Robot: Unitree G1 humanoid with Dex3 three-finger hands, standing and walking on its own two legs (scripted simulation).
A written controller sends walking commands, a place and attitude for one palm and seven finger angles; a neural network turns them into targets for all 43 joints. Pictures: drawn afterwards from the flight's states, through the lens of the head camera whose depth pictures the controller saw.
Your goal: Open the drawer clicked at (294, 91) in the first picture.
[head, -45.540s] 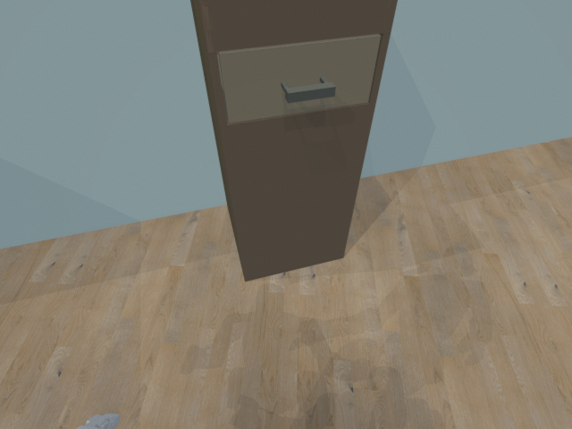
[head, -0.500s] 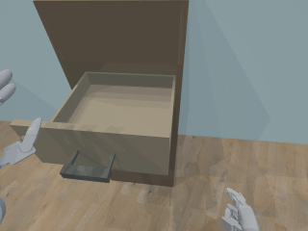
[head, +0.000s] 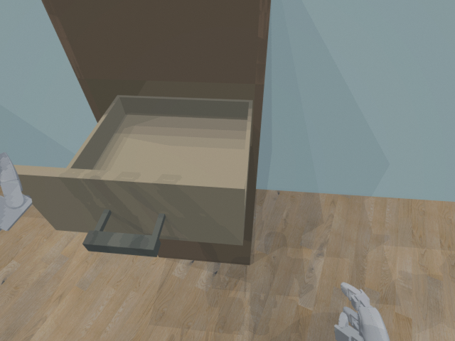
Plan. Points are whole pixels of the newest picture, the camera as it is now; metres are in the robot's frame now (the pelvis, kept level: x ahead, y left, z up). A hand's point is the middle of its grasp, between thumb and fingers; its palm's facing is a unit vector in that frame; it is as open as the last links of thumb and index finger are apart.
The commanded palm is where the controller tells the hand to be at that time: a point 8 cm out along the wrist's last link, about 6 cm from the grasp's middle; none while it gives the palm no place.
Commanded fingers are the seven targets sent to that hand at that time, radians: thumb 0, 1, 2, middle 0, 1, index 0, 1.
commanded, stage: step back with the hand held close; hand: left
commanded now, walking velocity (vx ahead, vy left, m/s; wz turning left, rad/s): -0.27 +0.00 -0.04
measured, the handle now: (127, 230) +0.28 +0.20 +0.07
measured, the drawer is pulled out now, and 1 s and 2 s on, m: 0.30 0.30 0.30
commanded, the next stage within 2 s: stop stepping back and stand still in 0.82 s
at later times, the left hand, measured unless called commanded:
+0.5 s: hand out of the picture +0.12 +0.24 +0.26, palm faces +0.48 -0.76 -0.43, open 7.4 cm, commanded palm +0.05 +0.29 +0.26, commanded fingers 0.00 0.90 0.90 -0.20 -0.30 -0.20 -0.30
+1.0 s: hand out of the picture -0.01 +0.21 +0.25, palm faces +0.36 -0.77 -0.52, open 7.4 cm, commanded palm -0.08 +0.27 +0.26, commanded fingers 0.00 0.90 0.90 -0.20 -0.30 -0.20 -0.30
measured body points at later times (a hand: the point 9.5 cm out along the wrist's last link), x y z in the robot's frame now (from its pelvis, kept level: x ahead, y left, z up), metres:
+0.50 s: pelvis -0.08 +0.01 -0.01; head -0.08 +0.03 +0.44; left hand +0.09 +0.28 +0.28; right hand +0.09 -0.22 -0.08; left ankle -0.04 +0.12 -0.73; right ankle +0.00 -0.11 -0.74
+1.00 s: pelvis -0.23 +0.00 +0.00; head -0.20 +0.01 +0.45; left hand -0.03 +0.25 +0.28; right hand -0.07 -0.23 -0.09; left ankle -0.15 +0.10 -0.70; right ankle -0.28 -0.10 -0.74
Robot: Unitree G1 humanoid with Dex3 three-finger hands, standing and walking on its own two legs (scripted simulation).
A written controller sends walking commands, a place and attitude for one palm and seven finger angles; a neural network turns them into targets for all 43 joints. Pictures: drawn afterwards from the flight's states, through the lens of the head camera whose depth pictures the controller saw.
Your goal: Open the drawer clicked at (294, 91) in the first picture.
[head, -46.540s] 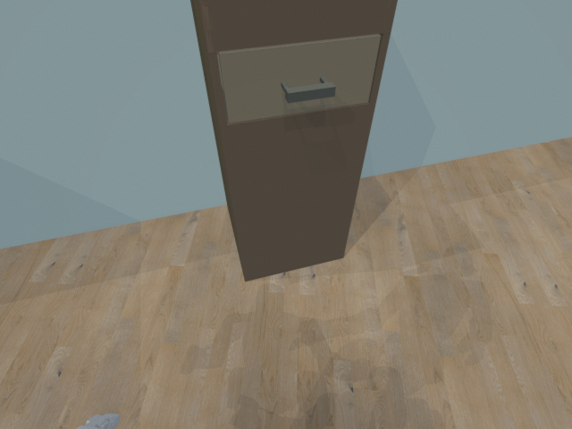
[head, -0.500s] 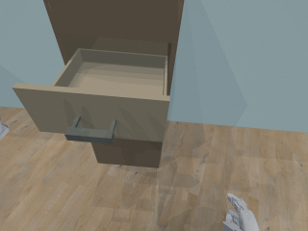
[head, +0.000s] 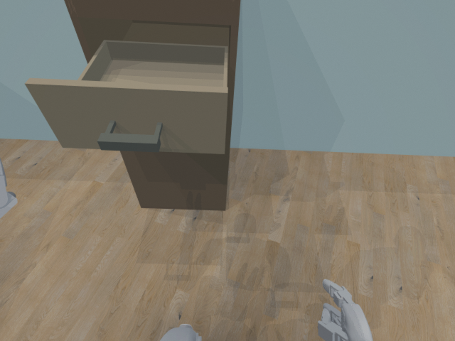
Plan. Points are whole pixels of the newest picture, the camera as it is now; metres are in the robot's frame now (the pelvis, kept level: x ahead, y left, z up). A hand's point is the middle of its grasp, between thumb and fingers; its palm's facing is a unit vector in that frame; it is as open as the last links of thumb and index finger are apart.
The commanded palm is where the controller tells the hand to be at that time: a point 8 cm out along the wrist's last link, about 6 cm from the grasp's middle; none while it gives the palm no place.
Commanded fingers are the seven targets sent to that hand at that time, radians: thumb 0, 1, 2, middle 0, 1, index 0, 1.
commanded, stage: stop stepping back and stand still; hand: left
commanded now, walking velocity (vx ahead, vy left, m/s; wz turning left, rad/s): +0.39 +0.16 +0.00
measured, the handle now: (132, 134) +0.49 +0.23 +0.07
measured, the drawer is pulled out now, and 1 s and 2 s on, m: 0.30 0.30 0.30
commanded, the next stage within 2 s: let the arm hang, fingers relaxed in 0.62 s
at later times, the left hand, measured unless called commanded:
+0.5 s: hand out of the picture +0.10 +0.24 +0.27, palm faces +0.53 -0.73 -0.43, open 7.4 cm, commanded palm +0.03 +0.29 +0.26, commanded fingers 0.00 0.90 0.90 -0.20 -0.30 -0.20 -0.30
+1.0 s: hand out of the picture +0.01 +0.19 -0.17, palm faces -0.01 -0.99 -0.12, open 7.3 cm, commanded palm none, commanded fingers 0.00 0.90 0.90 -0.20 -0.30 -0.20 -0.30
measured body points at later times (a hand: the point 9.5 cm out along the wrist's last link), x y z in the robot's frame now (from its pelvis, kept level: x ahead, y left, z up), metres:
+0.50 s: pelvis -0.09 +0.00 +0.00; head -0.10 +0.01 +0.45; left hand +0.06 +0.28 +0.29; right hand +0.08 -0.21 -0.08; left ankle -0.05 +0.09 -0.72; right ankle -0.11 -0.10 -0.74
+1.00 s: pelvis -0.09 +0.03 -0.02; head -0.07 +0.05 +0.43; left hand +0.01 +0.24 -0.15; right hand +0.01 -0.21 -0.13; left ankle -0.04 +0.12 -0.73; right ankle -0.05 -0.09 -0.74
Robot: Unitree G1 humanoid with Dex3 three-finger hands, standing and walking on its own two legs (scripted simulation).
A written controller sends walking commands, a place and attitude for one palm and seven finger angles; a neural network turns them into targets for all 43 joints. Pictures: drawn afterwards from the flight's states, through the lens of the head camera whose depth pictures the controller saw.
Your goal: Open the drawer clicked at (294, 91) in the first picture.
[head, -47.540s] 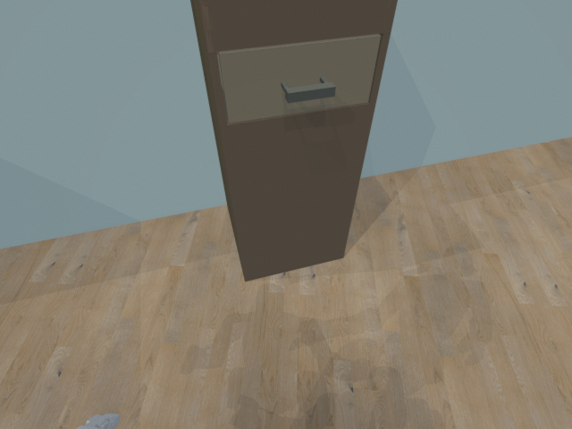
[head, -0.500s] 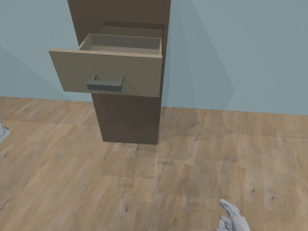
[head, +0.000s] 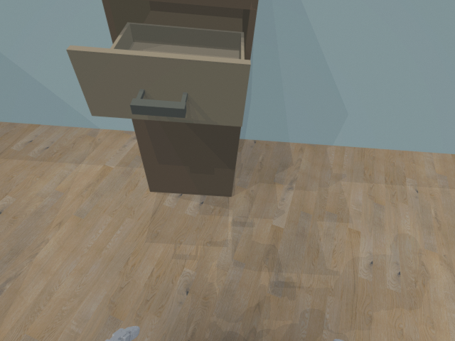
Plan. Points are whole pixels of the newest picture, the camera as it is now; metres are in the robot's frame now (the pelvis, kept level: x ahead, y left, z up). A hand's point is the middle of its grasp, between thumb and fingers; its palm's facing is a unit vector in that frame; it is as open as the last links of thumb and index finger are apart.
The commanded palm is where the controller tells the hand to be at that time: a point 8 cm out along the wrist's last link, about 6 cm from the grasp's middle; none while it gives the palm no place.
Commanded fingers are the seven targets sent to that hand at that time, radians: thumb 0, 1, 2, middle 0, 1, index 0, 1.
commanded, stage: let the arm hang, fingers relaxed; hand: left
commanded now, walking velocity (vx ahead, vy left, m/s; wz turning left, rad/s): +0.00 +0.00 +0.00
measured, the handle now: (161, 101) +0.59 +0.16 +0.09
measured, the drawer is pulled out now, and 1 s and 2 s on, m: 0.30 0.30 0.30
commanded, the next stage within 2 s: look to check the result in 0.82 s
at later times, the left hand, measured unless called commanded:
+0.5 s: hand out of the picture +0.03 +0.24 -0.13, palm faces +0.03 -0.94 -0.33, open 7.4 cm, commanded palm none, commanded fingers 0.00 0.90 0.90 -0.20 -0.30 -0.20 -0.30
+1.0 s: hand out of the picture +0.15 +0.23 -0.13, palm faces -0.01 -0.95 -0.32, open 7.4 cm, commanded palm none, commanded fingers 0.00 0.90 0.90 -0.20 -0.30 -0.20 -0.30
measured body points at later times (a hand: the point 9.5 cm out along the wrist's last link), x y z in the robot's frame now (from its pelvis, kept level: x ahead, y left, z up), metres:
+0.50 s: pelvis +0.03 +0.00 +0.03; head +0.05 -0.01 +0.48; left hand +0.03 +0.29 -0.11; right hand +0.08 -0.27 -0.13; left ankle +0.06 +0.08 -0.72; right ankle +0.04 -0.12 -0.72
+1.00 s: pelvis +0.06 -0.01 +0.03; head +0.08 -0.01 +0.48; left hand +0.15 +0.28 -0.10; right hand +0.14 -0.31 -0.11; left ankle +0.06 +0.08 -0.72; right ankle +0.04 -0.12 -0.72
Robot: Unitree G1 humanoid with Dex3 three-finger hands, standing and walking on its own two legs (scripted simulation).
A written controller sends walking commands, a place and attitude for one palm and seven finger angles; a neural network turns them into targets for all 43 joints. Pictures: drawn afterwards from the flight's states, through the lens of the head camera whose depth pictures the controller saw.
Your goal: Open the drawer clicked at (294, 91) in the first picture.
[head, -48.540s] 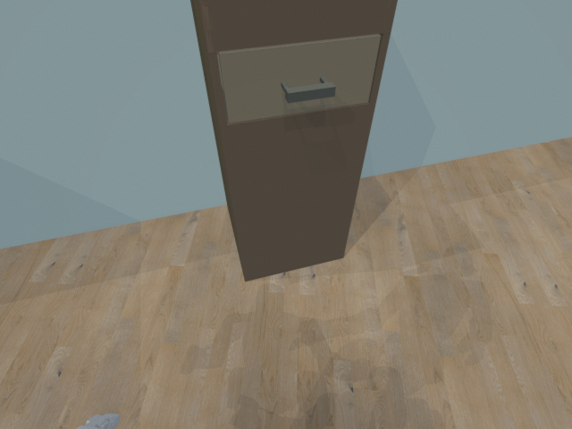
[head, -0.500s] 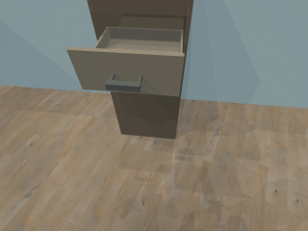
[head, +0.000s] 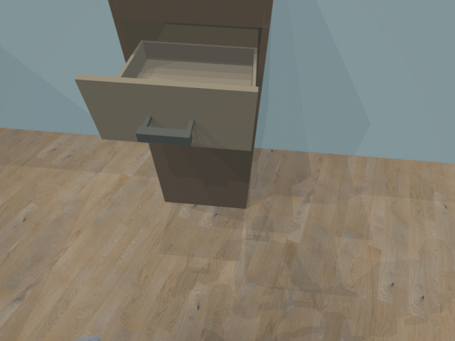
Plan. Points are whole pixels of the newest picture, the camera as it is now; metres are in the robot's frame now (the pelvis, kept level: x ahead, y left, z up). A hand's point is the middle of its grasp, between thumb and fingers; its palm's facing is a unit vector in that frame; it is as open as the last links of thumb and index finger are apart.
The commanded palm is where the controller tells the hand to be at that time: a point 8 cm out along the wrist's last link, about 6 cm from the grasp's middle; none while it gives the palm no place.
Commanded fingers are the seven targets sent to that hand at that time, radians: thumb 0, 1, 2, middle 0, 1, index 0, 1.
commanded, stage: look to check the result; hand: left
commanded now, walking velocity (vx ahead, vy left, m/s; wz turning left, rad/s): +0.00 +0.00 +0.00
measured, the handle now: (167, 128) +0.53 +0.16 +0.06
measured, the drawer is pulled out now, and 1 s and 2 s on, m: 0.30 0.30 0.30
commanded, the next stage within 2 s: stand and wait in 0.38 s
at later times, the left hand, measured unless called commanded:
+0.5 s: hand out of the picture +0.08 +0.24 -0.16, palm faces -0.02 -0.94 -0.33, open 7.4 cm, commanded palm none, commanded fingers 0.00 0.90 0.90 -0.20 -0.30 -0.20 -0.30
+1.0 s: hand out of the picture +0.08 +0.25 -0.16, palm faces -0.03 -0.94 -0.33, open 7.4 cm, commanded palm none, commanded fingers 0.00 0.90 0.90 -0.20 -0.30 -0.20 -0.30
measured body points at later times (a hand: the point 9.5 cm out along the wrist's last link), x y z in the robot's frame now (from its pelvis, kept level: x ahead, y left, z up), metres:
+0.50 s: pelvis +0.01 +0.00 +0.00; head +0.03 +0.00 +0.45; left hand +0.08 +0.29 -0.14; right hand +0.08 -0.29 -0.14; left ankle +0.00 +0.10 -0.75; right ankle -0.03 -0.10 -0.75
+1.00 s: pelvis +0.01 +0.00 +0.00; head +0.03 +0.01 +0.45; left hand +0.08 +0.30 -0.14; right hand +0.08 -0.29 -0.13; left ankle +0.00 +0.10 -0.75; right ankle -0.03 -0.10 -0.75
